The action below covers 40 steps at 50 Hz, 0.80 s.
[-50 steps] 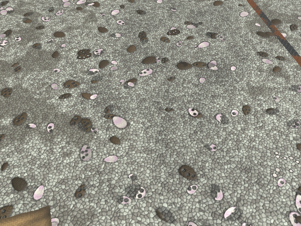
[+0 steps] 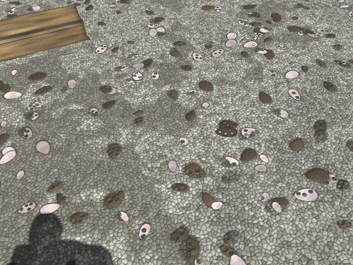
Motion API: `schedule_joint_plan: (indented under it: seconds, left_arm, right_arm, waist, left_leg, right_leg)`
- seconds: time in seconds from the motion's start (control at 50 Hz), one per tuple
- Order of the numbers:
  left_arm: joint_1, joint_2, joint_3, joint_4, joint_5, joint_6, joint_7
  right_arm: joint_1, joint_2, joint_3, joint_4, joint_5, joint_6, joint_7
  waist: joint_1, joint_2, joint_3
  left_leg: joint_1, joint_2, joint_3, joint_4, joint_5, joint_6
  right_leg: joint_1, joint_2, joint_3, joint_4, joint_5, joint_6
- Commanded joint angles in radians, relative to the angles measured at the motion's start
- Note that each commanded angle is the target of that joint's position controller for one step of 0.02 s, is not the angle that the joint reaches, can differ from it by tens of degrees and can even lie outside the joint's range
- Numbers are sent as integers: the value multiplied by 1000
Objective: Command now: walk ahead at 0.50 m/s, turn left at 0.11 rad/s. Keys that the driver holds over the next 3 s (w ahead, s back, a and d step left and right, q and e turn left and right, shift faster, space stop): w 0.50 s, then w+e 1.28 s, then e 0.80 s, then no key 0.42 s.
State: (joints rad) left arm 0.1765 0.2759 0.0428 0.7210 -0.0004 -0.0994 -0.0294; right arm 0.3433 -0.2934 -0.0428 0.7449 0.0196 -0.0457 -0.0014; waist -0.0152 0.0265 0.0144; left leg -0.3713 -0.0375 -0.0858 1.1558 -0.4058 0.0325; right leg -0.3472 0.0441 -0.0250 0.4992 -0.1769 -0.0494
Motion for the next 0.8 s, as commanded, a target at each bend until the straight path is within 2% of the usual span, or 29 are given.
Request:
schedule_joint_plan:
  seconds: [0.02,0.06,0.08,0.12,0.16,0.2,0.26,0.32,0.34,0.36,0.38,0.4,0.42,0.44,0.46,0.48,0.5,0.52,0.54,0.58,0.62,0.7,0.74,0.8]
  left_arm:
    - [66,98,21,-28,13,-1,5]
    - [72,107,24,-16,2,-8,5]
    - [79,123,28,-8,-2,-9,7]
    - [96,148,36,7,-6,-7,12]
    - [119,160,38,22,-11,0,16]
    - [160,172,39,42,-18,6,18]
    - [215,180,41,74,-24,20,20]
    - [224,197,48,92,-26,37,27]
    - [212,207,51,92,-26,42,30]
    - [197,205,49,91,-26,47,32]
    - [196,175,35,81,-15,48,35]
    - [269,83,3,43,2,34,33]
    - [301,58,-9,54,-7,15,28]
    - [223,159,18,40,-31,0,21]
    - [138,166,20,15,-41,-7,17]
    - [99,154,20,8,-28,-6,19]
    - [100,149,25,11,-13,2,22]
    - [129,130,23,22,-15,14,20]
    - [153,107,19,34,-18,27,20]
    - [135,89,17,30,-19,46,24]
    - [79,85,18,12,-18,49,26]
    - [-27,63,12,-16,-17,38,9]
    - [-93,49,5,-43,-17,36,-2]
    - [-163,49,3,-89,-18,37,-19]
  right_arm:
    - [-76,-101,-31,-108,-11,-26,2]
    - [-57,-66,-23,-98,-12,-20,3]
    - [-82,-57,-19,-107,-16,-20,2]
    - [-145,-41,-9,-123,-21,-25,3]
    - [-213,-26,-2,-134,-19,-33,9]
    - [-281,-22,1,-146,-12,-39,18]
    - [-356,-34,-2,-171,-2,-45,33]
    - [-363,-59,-12,-183,-2,-50,45]
    - [-320,-76,-20,-173,-5,-52,44]
    - [-216,-105,-37,-143,-10,-51,40]
    - [-59,-156,-60,-102,-15,-49,30]
    - [79,-258,-83,-88,-38,-44,20]
    - [116,-231,-78,-68,-16,-36,23]
    - [69,-167,-55,-70,-8,-35,23]
    - [7,-140,-45,-77,-9,-33,21]
    - [-53,-118,-37,-77,-17,-35,24]
    - [-93,-92,-29,-80,-24,-40,27]
    - [-119,-82,-27,-80,-29,-45,28]
    - [-127,-81,-30,-72,-27,-54,29]
    - [-123,-97,-37,-48,-29,-69,26]
    - [-103,-109,-42,-22,-36,-73,17]
    - [-90,-128,-43,6,-31,-70,5]
    - [-54,-141,-46,30,-26,-64,1]
    - [-10,-154,-51,63,-16,-44,-2]
  waist:
    - [29,-106,-3]
    - [15,-123,-11]
    - [16,-116,-3]
    - [33,-96,3]
    - [58,-92,10]
    - [86,-91,20]
    - [106,-95,39]
    - [80,-106,36]
    - [48,-113,10]
    - [-13,-104,-54]
    - [-83,-81,-167]
    - [-91,105,-343]
    - [-87,263,-436]
    - [-98,165,-294]
    - [-81,111,-177]
    - [-49,46,-96]
    - [-16,50,-61]
    - [12,69,-53]
    - [26,71,-52]
    - [34,54,-20]
    - [19,32,6]
    - [-19,20,31]
    - [-49,8,51]
    - [-72,1,72]
  left_leg:
    - [-313,129,-17,-15,99,-12]
    - [-284,139,10,-79,121,-26]
    - [-297,144,19,-131,149,-36]
    - [-298,149,32,-262,253,-48]
    - [-262,136,48,-402,372,-49]
    - [-218,113,66,-508,458,-50]
    - [-214,97,64,-589,469,-33]
    - [-186,82,65,-644,369,6]
    - [-114,63,82,-661,340,23]
    - [41,36,110,-691,343,49]
    - [289,76,76,-667,365,87]
    - [693,337,-292,-644,332,216]
    - [798,437,-634,-795,161,309]
    - [702,404,-556,-832,63,265]
    - [566,363,-419,-851,95,232]
    - [428,321,-327,-884,183,216]
    - [333,288,-264,-916,261,206]
    - [273,274,-218,-947,298,204]
    - [234,268,-177,-974,331,209]
    - [192,268,-94,-1016,388,213]
    - [203,265,-26,-1033,430,203]
    - [228,235,110,-1047,466,154]
    - [275,254,138,-1047,466,147]
    - [409,292,162,-1001,518,134]
  right_leg:
    - [244,-274,384,-301,-44,-176]
    - [205,-256,306,-328,79,-188]
    - [198,-255,274,-341,138,-195]
    - [201,-244,213,-354,211,-190]
    - [199,-220,155,-356,235,-167]
    - [204,-214,127,-351,225,-153]
    - [276,-254,142,-328,215,-144]
    - [367,-294,156,-266,300,-119]
    - [379,-289,144,-210,417,-107]
    - [362,-255,107,-85,561,-85]
    - [259,-206,67,116,539,-53]
    - [-93,-90,8,502,186,13]
    - [-310,7,91,719,-387,36]
    - [-418,-56,142,797,-368,26]
    - [-437,-103,112,776,-281,18]
    - [-409,-138,91,715,-205,23]
    - [-357,-167,96,659,-152,29]
    - [-303,-179,100,641,-121,38]
    - [-273,-182,97,627,-101,46]
    - [-291,-183,107,583,-41,63]
    - [-338,-177,132,496,62,73]
    - [-303,-147,92,263,278,61]
    - [-307,-139,68,190,307,49]
    - [-364,-129,47,124,240,22]
